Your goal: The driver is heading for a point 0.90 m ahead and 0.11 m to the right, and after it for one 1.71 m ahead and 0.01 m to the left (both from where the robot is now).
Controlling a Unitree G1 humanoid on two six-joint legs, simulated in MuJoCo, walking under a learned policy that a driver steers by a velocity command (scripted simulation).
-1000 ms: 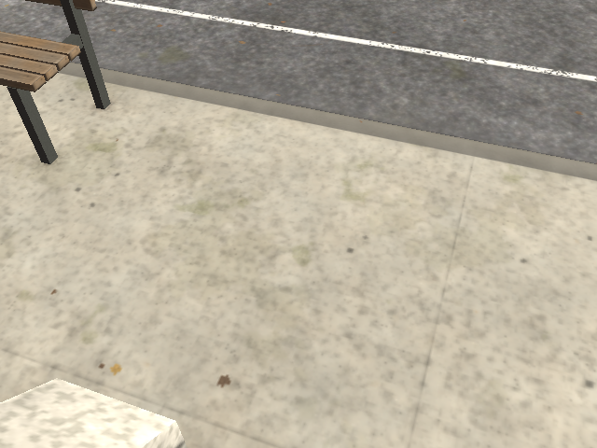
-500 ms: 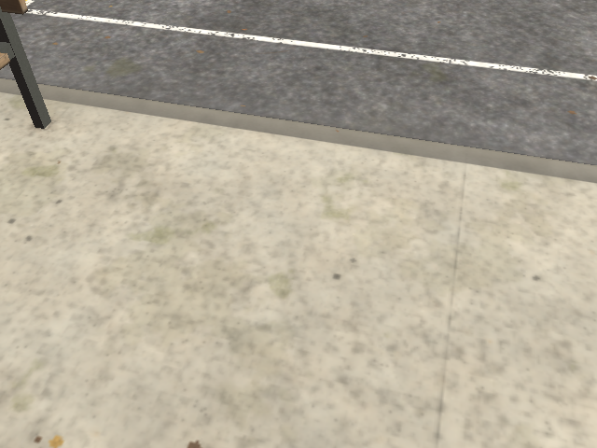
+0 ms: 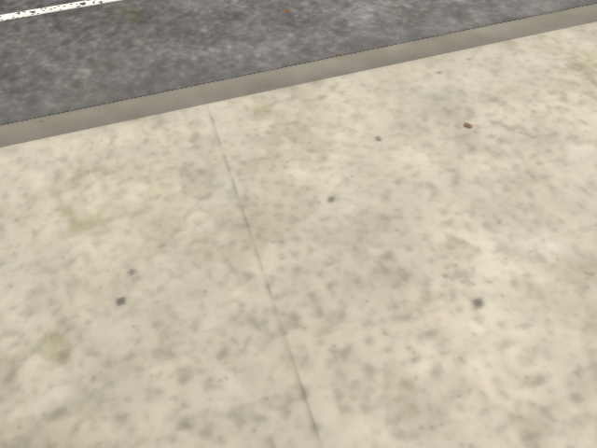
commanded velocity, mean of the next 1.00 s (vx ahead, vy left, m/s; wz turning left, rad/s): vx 0.26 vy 0.00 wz -0.33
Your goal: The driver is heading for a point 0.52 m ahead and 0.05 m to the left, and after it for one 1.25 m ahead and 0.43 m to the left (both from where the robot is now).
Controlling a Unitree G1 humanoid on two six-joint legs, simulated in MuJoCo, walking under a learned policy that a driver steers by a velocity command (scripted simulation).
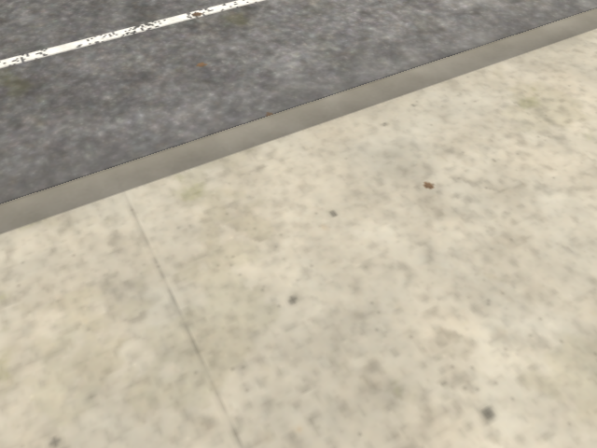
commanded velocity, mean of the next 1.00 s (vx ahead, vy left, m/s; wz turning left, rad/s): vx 0.36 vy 0.00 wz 0.05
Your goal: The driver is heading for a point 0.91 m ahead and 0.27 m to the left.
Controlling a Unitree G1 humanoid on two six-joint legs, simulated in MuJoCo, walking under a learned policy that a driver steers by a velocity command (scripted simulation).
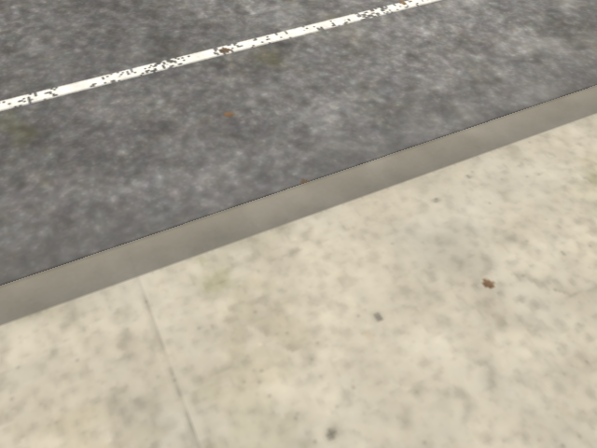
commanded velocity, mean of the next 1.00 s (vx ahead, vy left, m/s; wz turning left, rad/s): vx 0.04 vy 0.00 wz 0.47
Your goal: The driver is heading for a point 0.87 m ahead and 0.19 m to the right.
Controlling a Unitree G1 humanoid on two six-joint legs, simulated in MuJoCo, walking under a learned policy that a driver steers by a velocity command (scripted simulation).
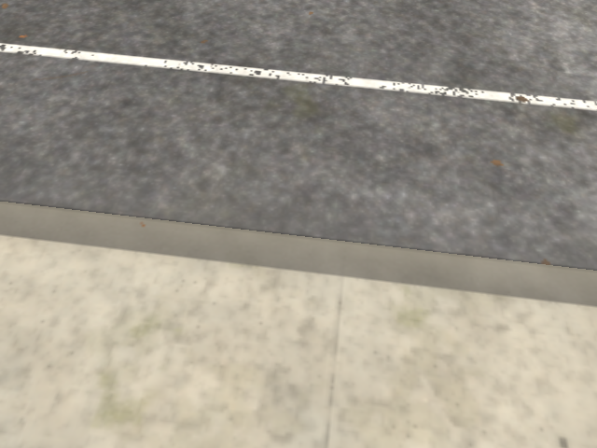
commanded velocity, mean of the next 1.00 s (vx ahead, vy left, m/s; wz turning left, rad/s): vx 0.00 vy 0.00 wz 0.04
